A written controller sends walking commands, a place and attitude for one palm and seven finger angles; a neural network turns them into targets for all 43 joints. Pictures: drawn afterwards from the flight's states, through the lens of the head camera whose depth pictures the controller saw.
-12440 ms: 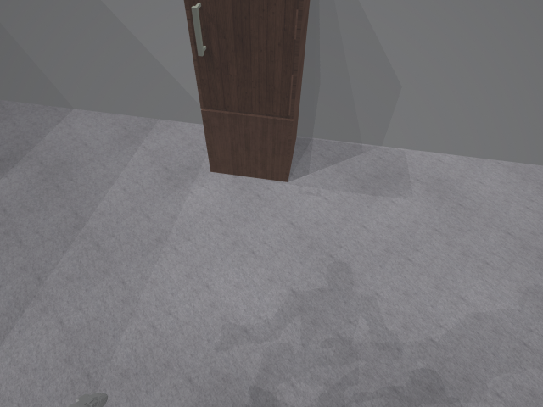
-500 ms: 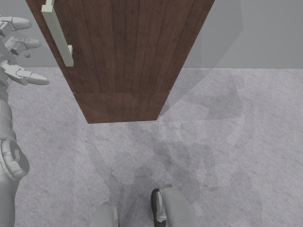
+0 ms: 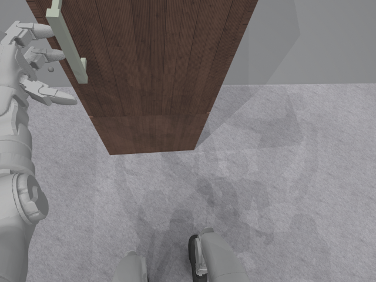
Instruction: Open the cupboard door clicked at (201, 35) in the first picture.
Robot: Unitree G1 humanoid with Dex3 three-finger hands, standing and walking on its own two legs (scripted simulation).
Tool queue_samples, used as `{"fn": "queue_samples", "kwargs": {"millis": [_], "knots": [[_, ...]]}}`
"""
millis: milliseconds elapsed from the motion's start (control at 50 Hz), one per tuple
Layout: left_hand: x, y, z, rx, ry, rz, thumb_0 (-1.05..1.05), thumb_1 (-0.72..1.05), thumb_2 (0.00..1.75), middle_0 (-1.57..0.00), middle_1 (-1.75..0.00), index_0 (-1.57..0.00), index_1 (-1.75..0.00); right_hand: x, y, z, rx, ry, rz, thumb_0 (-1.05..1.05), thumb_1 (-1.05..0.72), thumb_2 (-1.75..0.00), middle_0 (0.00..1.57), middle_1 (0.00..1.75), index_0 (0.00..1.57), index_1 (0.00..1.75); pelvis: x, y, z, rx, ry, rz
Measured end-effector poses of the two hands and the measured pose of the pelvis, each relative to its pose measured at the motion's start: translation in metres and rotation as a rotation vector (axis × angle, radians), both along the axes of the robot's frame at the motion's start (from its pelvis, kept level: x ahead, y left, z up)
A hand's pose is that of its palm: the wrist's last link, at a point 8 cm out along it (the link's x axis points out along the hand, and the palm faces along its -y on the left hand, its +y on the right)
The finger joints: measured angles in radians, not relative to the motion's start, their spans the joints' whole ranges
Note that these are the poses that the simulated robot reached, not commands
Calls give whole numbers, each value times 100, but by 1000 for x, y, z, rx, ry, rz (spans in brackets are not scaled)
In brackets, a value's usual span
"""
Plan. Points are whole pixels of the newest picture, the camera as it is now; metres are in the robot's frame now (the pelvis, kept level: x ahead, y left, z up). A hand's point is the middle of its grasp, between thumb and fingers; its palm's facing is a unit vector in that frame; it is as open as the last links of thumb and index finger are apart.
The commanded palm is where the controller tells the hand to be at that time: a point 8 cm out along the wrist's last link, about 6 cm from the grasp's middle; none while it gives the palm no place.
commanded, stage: slide the fingers in behind the handle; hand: left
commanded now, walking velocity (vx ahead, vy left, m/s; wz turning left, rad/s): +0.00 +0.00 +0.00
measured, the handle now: (71, 44) +0.58 +0.17 +0.07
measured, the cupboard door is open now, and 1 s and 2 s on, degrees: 0 0 0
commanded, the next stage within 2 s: close the thumb around the handle in 1.30 s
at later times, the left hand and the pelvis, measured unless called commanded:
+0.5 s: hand (73, 68) +0.53 +0.17 +0.06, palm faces -0.03 -1.00 -0.04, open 13.9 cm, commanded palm +0.51 +0.22 +0.07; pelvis +0.00 -0.01 +0.00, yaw +0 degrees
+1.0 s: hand (86, 68) +0.53 +0.15 +0.06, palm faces -0.03 -1.00 -0.03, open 13.9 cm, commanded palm +0.50 +0.20 +0.07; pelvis +0.00 -0.01 +0.00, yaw +1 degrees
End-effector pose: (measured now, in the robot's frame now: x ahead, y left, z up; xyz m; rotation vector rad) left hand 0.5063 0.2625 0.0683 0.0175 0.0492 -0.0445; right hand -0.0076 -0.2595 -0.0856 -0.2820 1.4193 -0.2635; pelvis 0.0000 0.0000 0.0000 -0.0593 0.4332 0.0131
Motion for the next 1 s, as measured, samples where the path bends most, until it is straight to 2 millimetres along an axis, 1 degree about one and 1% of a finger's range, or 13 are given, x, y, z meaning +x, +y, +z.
{"fn": "queue_samples", "kwargs": {"millis": [140,240,400,520,640,920,1000], "knots": [[3,-9,-3,20,7,9,-2,-50,30,-30,-120,-30,-120,-1,-1,-4,11,-2,2,1,-91,-90,20,30,20,30,-3,-3,-1,8,5,-1],[5,-18,1,24,-16,2,-2,-50,30,-30,-120,-30,-120,-3,-2,-7,21,10,2,1,-91,-90,20,30,20,30,-2,-5,-2,11,12,0],[6,-34,-1,17,-1,4,-2,-50,30,-30,-120,-30,-120,1,-3,-8,31,-5,-3,1,-91,-90,20,30,20,30,1,-7,0,16,7,-3],[5,-37,-4,21,6,16,-2,-50,30,-30,-120,-30,-120,4,-5,-8,30,-20,1,1,-91,-90,20,30,20,30,0,-9,0,19,3,-3],[4,-39,-2,22,-14,10,-2,-49,30,-30,-120,-30,-120,5,-6,-8,28,-15,9,1,-91,-90,20,30,20,30,0,-8,0,20,6,0],[4,-62,-4,16,-10,2,-2,-50,30,-30,-120,-30,-120,6,-3,-10,41,-26,13,1,-91,-90,20,30,20,30,0,-6,0,22,-2,5],[3,-61,-4,14,-18,17,-2,-50,30,-30,-120,-30,-120,5,-1,-11,47,-28,9,1,-91,-90,20,30,20,30,0,-6,0,23,-2,2]]}}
